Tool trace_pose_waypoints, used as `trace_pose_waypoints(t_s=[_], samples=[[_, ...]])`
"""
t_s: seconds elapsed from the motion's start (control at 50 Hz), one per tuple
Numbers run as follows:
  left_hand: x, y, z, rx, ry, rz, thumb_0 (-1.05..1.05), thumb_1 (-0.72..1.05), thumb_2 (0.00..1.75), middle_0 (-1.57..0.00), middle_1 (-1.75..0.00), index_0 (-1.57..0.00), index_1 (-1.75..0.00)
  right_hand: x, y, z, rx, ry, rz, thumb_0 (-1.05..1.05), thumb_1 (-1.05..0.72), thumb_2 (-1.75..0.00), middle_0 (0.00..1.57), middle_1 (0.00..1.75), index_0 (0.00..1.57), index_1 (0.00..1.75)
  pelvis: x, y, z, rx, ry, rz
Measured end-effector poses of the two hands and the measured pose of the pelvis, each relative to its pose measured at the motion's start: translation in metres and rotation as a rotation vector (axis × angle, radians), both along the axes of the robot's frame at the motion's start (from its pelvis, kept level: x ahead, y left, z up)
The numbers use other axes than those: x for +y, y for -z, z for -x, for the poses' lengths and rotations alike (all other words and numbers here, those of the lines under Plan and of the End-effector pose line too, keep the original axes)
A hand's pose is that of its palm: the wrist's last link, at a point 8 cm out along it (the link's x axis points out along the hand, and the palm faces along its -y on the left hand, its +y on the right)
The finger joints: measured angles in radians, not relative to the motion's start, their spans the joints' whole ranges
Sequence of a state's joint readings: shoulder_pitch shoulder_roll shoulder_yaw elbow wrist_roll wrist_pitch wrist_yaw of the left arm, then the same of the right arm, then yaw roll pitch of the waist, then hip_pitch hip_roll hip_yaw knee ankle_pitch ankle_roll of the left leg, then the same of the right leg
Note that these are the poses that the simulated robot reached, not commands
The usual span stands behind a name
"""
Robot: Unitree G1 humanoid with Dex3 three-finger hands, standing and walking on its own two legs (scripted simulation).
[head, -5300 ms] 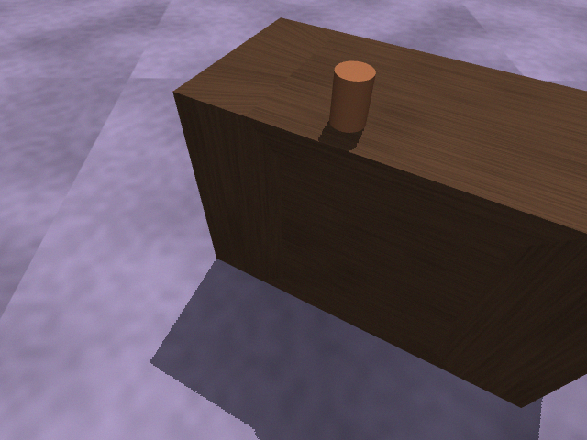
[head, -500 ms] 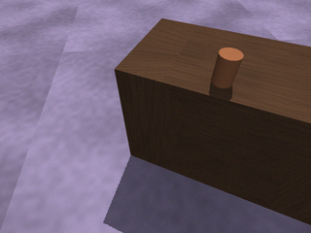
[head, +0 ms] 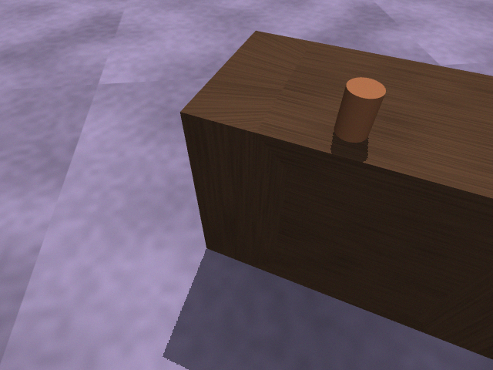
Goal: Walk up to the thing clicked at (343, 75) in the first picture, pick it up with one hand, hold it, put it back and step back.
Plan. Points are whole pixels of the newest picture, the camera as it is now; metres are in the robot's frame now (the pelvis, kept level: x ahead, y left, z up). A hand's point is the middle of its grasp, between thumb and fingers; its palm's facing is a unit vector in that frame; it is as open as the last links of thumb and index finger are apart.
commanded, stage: stand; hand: left
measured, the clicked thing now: (358, 110) +0.68 -0.24 +0.03
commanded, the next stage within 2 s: walk up in 0.94 s
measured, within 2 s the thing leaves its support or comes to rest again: neither
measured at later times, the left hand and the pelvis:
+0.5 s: hand out of the picture +0.07 +0.26 -0.16, palm faces -0.04 -0.94 -0.34, open 7.3 cm; pelvis +0.00 +0.00 +0.00, yaw +0 degrees
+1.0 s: hand out of the picture +0.07 +0.26 -0.16, palm faces -0.07 -0.94 -0.34, open 7.3 cm; pelvis +0.00 +0.00 +0.00, yaw -2 degrees
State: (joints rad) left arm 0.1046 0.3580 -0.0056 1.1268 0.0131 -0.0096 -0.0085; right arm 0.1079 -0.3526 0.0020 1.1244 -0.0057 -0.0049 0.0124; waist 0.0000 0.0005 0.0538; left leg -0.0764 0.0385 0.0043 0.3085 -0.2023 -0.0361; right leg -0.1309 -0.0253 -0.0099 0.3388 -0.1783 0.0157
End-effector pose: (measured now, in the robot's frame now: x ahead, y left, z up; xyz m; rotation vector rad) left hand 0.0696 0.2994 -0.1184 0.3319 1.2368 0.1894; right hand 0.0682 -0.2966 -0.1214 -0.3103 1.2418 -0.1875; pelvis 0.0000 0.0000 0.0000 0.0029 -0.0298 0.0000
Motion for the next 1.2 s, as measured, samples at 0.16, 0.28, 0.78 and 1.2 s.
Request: trace_pose_waypoints(t_s=[0.16, 0.28, 0.78, 1.2], samples=[[0.000, 0.000, -0.001, -0.010, 0.002, 0.000, 0.01, 0.91, 0.90, -0.20, -0.30, -0.21, -0.30, 0.000, -0.001, 0.000, -0.007, 0.001, 0.001, 0.01, -0.90, -0.90, 0.21, 0.30, 0.20, 0.30, 0.000, 0.000, 0.001, -0.004, 0.000, 0.002], [0.001, 0.001, 0.001, -0.007, -0.001, 0.004, 0.01, 0.91, 0.90, -0.20, -0.30, -0.21, -0.30, 0.001, -0.001, 0.004, -0.002, 0.002, 0.003, 0.01, -0.90, -0.90, 0.21, 0.30, 0.20, 0.30, 0.001, 0.000, 0.002, -0.005, -0.001, 0.001], [0.004, 0.001, 0.010, 0.016, -0.010, 0.001, 0.01, 0.91, 0.90, -0.20, -0.30, -0.21, -0.30, 0.004, 0.001, 0.008, 0.013, 0.000, -0.001, 0.01, -0.90, -0.90, 0.21, 0.30, 0.20, 0.30, 0.003, 0.000, 0.003, -0.003, -0.002, 0.000], [-0.023, 0.001, -0.052, 0.008, 0.120, -0.020, 0.01, 0.91, 0.90, -0.20, -0.30, -0.20, -0.30, -0.110, -0.013, 0.044, -0.052, 0.138, 0.188, 0.01, -0.90, -0.90, 0.21, 0.30, 0.21, 0.30, -0.056, 0.021, -0.011, -0.017, 0.154, -0.031]])
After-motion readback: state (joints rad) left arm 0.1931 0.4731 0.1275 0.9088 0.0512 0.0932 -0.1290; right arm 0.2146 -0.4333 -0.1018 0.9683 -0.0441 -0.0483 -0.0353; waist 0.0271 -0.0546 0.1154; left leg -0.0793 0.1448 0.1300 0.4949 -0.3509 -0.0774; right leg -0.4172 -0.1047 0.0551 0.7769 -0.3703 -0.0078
